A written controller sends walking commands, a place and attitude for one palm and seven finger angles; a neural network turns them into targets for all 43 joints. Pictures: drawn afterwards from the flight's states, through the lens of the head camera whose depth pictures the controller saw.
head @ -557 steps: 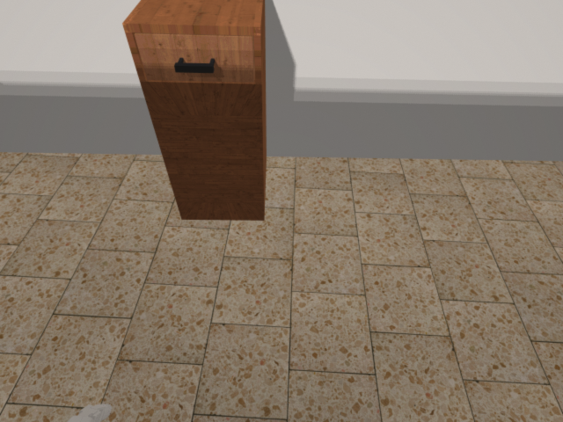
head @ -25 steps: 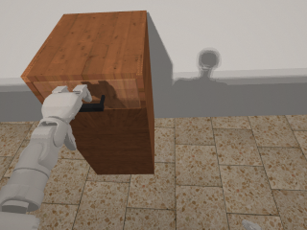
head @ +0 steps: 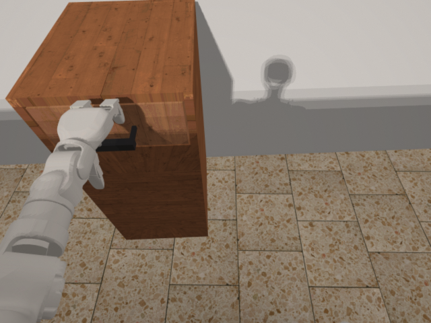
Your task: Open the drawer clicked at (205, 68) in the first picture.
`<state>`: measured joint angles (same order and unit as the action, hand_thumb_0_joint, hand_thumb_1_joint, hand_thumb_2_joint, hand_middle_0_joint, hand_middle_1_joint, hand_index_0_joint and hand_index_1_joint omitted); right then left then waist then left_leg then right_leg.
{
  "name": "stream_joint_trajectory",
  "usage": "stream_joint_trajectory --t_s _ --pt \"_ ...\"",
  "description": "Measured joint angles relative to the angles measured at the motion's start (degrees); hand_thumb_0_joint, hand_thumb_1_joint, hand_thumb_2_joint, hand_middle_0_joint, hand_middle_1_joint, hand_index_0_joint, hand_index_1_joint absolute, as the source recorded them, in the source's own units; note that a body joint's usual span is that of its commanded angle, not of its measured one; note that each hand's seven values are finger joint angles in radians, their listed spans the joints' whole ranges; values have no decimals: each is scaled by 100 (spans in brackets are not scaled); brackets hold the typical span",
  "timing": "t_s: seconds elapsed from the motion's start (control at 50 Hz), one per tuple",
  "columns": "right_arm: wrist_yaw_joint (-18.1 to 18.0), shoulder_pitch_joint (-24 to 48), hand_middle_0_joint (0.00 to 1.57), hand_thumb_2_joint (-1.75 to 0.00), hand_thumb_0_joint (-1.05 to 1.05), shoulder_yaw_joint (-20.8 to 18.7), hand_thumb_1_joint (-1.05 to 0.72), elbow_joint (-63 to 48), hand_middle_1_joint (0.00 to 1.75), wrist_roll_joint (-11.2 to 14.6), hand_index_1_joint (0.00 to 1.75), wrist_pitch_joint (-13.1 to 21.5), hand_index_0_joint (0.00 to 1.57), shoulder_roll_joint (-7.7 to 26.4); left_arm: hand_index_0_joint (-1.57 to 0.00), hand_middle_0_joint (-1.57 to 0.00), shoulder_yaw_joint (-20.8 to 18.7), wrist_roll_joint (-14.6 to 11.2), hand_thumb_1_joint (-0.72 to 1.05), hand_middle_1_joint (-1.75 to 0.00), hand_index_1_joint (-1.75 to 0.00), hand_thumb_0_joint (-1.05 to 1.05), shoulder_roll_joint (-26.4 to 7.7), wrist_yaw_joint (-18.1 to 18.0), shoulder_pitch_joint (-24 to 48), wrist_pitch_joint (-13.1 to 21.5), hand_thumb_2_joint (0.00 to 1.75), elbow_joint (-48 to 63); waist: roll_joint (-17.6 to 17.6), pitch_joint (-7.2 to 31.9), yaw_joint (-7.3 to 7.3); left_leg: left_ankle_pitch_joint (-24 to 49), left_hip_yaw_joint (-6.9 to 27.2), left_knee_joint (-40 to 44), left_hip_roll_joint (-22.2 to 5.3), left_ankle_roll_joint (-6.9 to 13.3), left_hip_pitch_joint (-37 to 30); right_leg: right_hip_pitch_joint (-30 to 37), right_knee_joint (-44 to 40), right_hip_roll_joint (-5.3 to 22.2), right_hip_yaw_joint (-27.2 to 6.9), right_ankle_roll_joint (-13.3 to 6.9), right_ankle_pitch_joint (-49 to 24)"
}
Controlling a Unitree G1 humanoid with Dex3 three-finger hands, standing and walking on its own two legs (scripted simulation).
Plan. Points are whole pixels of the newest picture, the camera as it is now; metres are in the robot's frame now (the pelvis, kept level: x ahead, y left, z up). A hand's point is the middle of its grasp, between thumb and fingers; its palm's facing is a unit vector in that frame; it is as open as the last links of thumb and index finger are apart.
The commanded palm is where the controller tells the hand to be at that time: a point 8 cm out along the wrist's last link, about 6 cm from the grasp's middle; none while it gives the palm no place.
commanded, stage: move the hooked fingers above the handle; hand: left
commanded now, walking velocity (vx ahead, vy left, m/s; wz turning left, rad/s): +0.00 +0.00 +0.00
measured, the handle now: (112, 138) +0.50 +0.26 +0.01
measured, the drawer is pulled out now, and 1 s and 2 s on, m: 0.00 0.00 0.00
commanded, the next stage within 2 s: none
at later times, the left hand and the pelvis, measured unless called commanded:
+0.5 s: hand (103, 137) +0.46 +0.25 +0.06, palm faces -0.05 -0.01 -1.00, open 13.7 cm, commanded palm +0.44 +0.26 +0.12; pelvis +0.00 +0.00 +0.00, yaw -1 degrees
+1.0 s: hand (102, 136) +0.46 +0.25 +0.06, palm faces -0.06 +0.00 -1.00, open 13.7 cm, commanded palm +0.45 +0.27 +0.12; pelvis -0.01 +0.00 +0.00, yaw +0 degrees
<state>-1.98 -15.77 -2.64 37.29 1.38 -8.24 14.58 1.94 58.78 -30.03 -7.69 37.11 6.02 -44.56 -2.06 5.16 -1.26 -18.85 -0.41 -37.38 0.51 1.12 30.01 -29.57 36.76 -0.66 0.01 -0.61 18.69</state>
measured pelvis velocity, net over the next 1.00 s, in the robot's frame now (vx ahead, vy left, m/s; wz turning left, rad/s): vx -0.01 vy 0.00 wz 0.00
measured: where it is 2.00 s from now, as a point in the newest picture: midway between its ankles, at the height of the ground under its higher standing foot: outside the picture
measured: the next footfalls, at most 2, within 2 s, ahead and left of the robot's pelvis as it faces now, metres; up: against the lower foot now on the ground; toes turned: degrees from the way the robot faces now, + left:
none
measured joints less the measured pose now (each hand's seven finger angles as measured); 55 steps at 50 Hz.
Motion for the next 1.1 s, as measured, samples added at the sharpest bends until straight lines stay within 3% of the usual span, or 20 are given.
stream_joint_trajectory --t_s 0.26,0.84,1.1 --pt "-22 -402 20 -90 0 -60 -91 131 30 -27 30 -71 21 55 -32 -32 -214 157 -49 -120 -121 0 -267 -161 468 129 30 -779 -15 60 -256 -38 -33 -144 -67 -11 396 -388 81 -66 -32 -8 -18" --pt "-105 -199 20 -90 0 46 -90 54 30 27 30 3 21 59 -34 -35 -158 239 -49 -122 -121 0 -317 -298 690 250 30 -1120 4 110 -301 11 19 -126 -74 -27 454 -420 42 -74 17 -21 -62" --pt "-162 -324 20 -90 0 88 -90 97 30 48 30 7 21 83 -34 -35 -199 246 -49 -121 -121 0 -462 -312 876 329 30 -1357 -6 78 -398 39 37 -226 -94 -44 615 -575 131 -94 37 -35 -93"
